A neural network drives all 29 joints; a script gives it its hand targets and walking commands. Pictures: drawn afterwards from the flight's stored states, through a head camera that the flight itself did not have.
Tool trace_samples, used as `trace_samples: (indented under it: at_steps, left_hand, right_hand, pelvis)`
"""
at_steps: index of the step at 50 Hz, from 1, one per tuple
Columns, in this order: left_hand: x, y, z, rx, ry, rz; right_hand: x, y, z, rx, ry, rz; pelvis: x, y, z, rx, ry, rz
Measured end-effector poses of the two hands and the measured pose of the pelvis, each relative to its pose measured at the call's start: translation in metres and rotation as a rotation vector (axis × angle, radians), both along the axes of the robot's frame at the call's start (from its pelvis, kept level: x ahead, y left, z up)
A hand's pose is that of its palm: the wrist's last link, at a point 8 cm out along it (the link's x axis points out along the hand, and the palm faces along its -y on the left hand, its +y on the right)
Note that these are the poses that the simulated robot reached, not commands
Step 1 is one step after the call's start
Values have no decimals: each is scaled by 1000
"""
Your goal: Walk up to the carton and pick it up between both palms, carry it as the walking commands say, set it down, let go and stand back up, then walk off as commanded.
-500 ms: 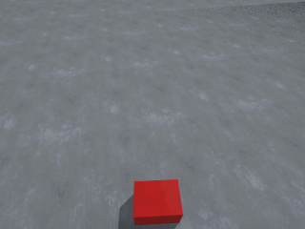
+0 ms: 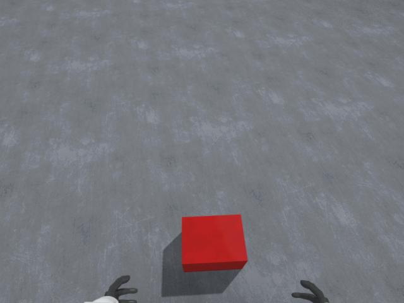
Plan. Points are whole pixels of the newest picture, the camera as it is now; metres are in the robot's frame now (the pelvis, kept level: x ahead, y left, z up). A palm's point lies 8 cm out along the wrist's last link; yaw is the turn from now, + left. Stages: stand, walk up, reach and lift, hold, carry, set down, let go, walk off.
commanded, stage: reach and lift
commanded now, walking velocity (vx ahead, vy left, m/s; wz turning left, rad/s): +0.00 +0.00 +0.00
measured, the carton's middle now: (212, 243) +0.43 -0.02 -0.67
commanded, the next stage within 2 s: none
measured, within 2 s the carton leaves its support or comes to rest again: neither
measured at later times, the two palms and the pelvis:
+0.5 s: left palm (116, 291) +0.18 +0.21 -0.16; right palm (317, 289) +0.21 -0.24 -0.15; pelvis -0.09 +0.00 -0.06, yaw -1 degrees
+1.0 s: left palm (137, 224) +0.34 +0.20 -0.19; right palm (300, 221) +0.37 -0.24 -0.18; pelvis -0.09 +0.00 -0.09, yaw -2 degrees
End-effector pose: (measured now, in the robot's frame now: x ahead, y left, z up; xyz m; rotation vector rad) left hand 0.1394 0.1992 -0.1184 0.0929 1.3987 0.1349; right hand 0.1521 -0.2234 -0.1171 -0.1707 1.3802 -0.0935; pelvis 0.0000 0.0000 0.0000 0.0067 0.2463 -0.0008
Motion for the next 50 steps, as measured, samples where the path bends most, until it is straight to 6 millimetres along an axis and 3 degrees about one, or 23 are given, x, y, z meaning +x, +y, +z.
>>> trace_samples:
  at_steps: [4,11,22,34,50]
  left_hand:
    - [-9,-5,-10,-8,-37,3]
    - [5,2,-28,16,-186,-32]
    - [23,8,-44,12,-279,-4]
    - [103,8,-46,31,-406,26]
    - [201,1,-76,42,-603,39]
  right_hand:
    - [-11,1,-11,13,-36,-5]
    - [-3,-11,-26,21,-186,-7]
    - [34,-16,-34,18,-287,50]
    - [116,-1,-42,49,-402,45]
    - [217,-14,-64,53,-609,17]
  pelvis:
    - [-6,4,-7,4,40,-18]
    - [-35,6,-32,2,89,-25]
    - [-82,3,-59,-3,37,-13]
    - [-105,2,-75,-3,91,-9]
    - [-86,2,-93,-2,378,-27]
